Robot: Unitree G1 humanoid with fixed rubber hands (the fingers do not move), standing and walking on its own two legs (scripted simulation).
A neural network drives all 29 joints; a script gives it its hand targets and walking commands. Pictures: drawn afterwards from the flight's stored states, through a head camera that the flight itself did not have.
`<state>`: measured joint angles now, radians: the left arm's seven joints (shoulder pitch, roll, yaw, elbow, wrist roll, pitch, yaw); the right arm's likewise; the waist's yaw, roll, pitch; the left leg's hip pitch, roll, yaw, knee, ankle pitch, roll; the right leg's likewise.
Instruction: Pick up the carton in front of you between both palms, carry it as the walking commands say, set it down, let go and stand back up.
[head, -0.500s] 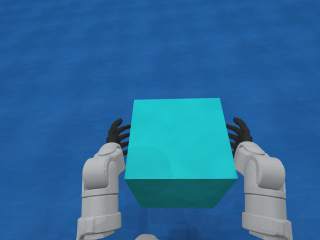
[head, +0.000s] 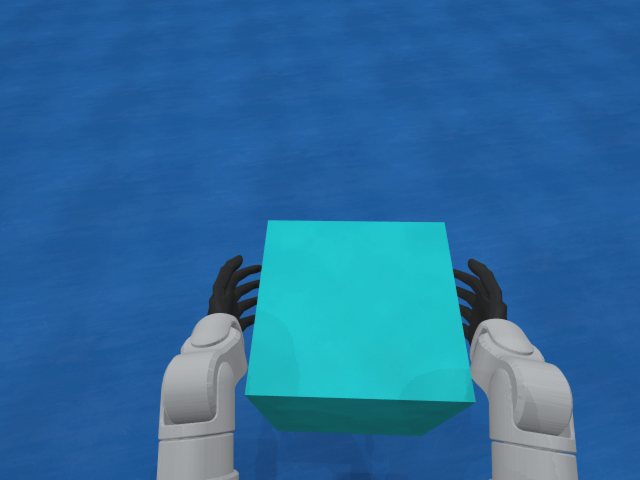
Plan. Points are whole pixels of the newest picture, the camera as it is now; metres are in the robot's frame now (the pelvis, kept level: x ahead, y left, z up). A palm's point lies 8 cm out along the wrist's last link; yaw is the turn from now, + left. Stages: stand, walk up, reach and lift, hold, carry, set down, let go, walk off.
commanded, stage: carry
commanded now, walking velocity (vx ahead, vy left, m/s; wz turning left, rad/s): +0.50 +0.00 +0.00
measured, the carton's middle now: (351, 338) +0.31 -0.01 +0.00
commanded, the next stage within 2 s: none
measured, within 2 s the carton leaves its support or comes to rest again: neither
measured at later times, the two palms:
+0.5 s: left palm (251, 166) +0.56 +0.13 +0.09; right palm (441, 159) +0.57 -0.16 +0.08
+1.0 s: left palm (260, 73) +0.86 +0.15 +0.09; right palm (405, 69) +0.86 -0.15 +0.09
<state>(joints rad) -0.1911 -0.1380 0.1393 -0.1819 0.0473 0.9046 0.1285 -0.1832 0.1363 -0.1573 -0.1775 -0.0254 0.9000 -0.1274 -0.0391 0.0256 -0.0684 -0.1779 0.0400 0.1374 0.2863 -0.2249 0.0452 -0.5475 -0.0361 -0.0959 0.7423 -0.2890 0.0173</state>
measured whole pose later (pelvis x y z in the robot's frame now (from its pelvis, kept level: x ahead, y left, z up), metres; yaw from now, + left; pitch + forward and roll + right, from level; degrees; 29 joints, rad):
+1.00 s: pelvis +0.63 -0.01 -0.02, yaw +1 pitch +2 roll +1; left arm 0.05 -0.13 0.03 -0.60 0.05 1.17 0.12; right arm 0.06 0.13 -0.03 -0.57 -0.04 1.16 -0.13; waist 0.00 -0.02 -0.10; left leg -0.12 0.06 0.22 0.43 -0.34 -0.01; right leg -0.42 -0.07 -0.18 0.44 0.01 0.02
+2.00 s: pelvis +0.66 +0.00 -0.02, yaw +4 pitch +1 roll +0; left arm -0.04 -0.13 0.06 -0.27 0.12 1.08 0.08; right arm -0.03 0.13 -0.06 -0.28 -0.13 1.09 -0.08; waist 0.00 0.01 -0.11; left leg -0.12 0.04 0.14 0.51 -0.40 0.00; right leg -0.37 -0.09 -0.22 0.52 -0.16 -0.03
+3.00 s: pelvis +0.66 +0.01 -0.02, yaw +4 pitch +1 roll -1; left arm -0.15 -0.13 0.15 0.12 0.21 0.73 0.02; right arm -0.15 0.13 -0.13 0.13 -0.22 0.75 -0.03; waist 0.00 0.02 -0.09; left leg -0.11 0.04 0.14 0.48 -0.39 0.01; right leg -0.37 -0.10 -0.22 0.53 -0.24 0.00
